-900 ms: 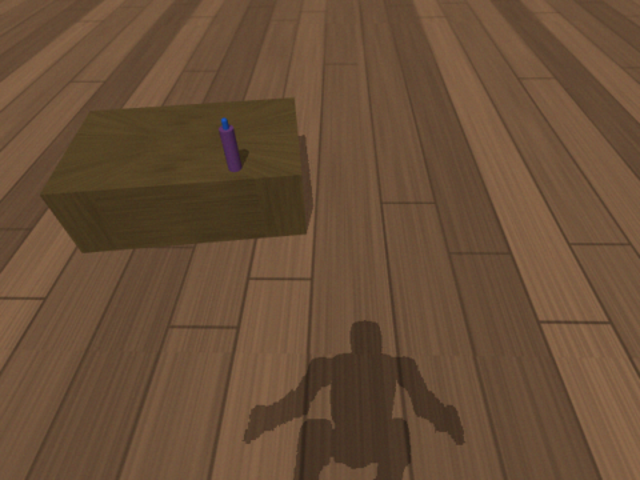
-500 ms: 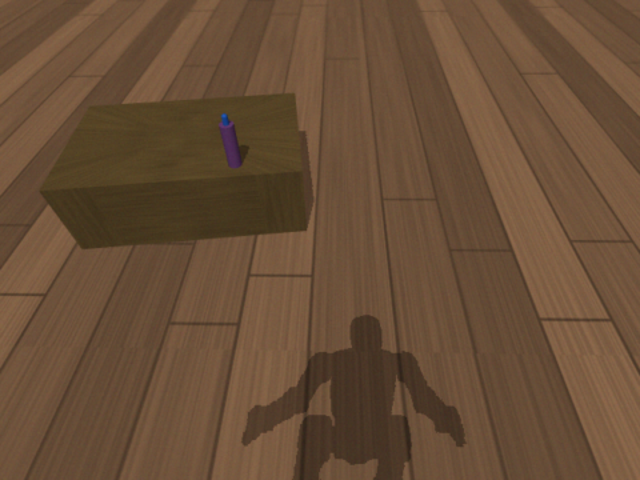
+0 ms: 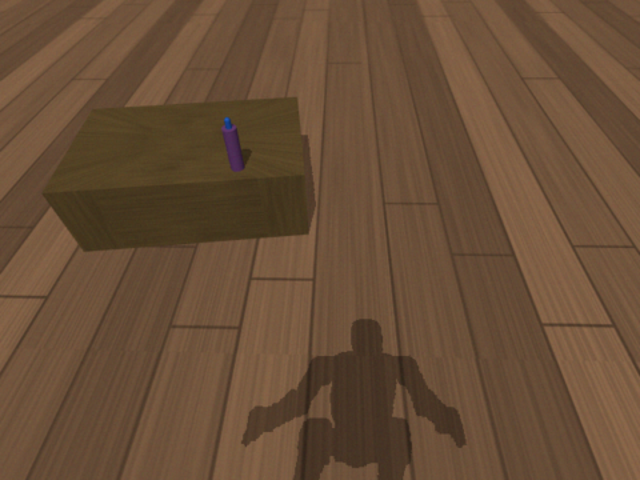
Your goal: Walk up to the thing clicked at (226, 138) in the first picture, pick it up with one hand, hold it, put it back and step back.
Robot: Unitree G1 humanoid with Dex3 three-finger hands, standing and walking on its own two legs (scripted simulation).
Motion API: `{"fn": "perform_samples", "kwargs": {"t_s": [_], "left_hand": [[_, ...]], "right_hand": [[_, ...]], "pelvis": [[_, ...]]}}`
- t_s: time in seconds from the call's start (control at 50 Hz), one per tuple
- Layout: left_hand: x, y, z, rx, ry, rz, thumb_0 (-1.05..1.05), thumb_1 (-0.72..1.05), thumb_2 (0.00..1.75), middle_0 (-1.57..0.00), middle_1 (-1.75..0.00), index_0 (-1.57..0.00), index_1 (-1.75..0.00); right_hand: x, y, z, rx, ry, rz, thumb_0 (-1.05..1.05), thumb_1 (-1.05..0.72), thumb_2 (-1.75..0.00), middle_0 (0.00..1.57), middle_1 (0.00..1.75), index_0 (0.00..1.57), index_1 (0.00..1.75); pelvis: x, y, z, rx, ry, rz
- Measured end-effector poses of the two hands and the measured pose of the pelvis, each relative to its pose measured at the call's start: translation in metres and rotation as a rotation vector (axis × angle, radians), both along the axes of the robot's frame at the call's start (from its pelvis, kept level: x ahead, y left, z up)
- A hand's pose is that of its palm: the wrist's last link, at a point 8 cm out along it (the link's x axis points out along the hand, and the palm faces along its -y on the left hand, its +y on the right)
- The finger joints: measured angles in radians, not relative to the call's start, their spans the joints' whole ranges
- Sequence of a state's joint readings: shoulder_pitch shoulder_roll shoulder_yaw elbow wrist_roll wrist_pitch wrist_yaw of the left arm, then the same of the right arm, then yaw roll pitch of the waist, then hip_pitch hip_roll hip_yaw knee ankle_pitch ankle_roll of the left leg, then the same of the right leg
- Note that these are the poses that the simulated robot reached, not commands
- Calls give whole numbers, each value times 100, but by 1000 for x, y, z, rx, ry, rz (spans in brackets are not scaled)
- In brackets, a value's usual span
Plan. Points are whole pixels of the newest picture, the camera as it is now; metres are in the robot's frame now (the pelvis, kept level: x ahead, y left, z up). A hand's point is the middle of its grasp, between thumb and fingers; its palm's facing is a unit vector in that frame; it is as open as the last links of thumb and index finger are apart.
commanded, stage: stand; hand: left
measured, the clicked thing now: (232, 144) +1.30 +0.37 -0.35
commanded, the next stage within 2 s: walk up in 0.22 s
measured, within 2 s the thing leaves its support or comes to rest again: neither
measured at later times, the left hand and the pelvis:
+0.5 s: hand out of the picture +0.04 +0.32 -0.15, palm faces +0.07 -0.92 -0.38, open 7.4 cm; pelvis +0.04 +0.04 -0.01, yaw +5 degrees
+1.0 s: hand (113, 380) +0.32 +0.37 -0.15, palm faces +0.01 -0.93 -0.36, open 7.4 cm; pelvis +0.24 +0.09 -0.02, yaw +6 degrees
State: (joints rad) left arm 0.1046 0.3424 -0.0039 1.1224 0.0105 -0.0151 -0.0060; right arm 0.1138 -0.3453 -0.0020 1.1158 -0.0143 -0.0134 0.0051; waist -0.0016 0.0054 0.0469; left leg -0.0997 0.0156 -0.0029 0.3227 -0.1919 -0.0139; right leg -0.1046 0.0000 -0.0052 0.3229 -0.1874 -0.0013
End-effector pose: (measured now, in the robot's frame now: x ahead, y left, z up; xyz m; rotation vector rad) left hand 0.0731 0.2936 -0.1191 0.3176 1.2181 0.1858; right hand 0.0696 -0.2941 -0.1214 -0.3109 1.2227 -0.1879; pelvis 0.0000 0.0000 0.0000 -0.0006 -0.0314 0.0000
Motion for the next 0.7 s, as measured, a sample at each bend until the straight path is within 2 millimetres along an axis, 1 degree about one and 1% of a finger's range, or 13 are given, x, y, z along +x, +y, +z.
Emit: {"fn": "perform_samples", "kwargs": {"t_s": [0.24,0.3,0.34,0.38,0.42,0.48,0.52,0.56,0.6,0.64,0.7], "left_hand": [[-3,2,1,-2,-6,2,0,90,90,-20,-30,-21,-30],[-5,9,3,-7,-40,9,0,90,90,-20,-30,-21,-30],[-8,17,3,1,-56,23,0,90,90,-20,-30,-21,-30],[-14,28,4,17,-63,42,0,90,90,-20,-30,-21,-30],[-23,41,6,29,-53,71,0,90,90,-20,-30,-21,-30],[-36,63,6,44,-2,104,0,90,90,-20,-30,-21,-30],[-39,81,2,51,31,122,0,90,90,-20,-30,-21,-30],[-35,101,-6,52,53,137,0,90,90,-20,-30,-21,-30],[-24,118,-17,54,69,137,1,90,90,-20,-30,-21,-30],[-6,126,-22,49,78,127,1,90,90,-20,-30,-20,-30],[33,130,-17,25,37,103,1,91,90,-20,-30,-20,-30]], "right_hand": [[-2,1,1,6,-6,-1,1,-91,-90,20,30,21,30],[-2,-4,1,12,-15,12,1,-91,-90,21,30,21,30],[1,-9,-1,1,-4,25,1,-91,-90,21,30,21,30],[9,-10,-1,-16,15,46,1,-91,-90,21,30,21,30],[22,-8,2,-29,25,71,1,-91,-90,20,30,21,30],[49,2,9,-38,7,100,1,-91,-90,20,30,20,30],[70,12,14,-48,-16,119,1,-91,-90,20,30,20,30],[92,24,16,-66,-46,136,1,-91,-90,20,30,20,30],[110,35,15,-87,-84,133,1,-91,-90,20,30,21,30],[119,47,15,-92,-116,121,1,-91,-90,20,30,21,30],[125,63,19,-74,-107,97,1,-91,-90,20,30,21,30]], "pelvis": [[-2,1,0,-1,-2,4],[3,1,-3,-3,4,15],[8,4,-7,-10,15,31],[12,8,-9,-10,14,48],[19,16,-9,-20,7,61],[34,31,-9,-27,2,73],[47,42,-11,-29,0,84],[62,55,-18,-32,-4,99],[75,69,-26,-2,-15,96],[86,80,-28,1,-20,94],[107,90,-20,-7,-25,107]]}}
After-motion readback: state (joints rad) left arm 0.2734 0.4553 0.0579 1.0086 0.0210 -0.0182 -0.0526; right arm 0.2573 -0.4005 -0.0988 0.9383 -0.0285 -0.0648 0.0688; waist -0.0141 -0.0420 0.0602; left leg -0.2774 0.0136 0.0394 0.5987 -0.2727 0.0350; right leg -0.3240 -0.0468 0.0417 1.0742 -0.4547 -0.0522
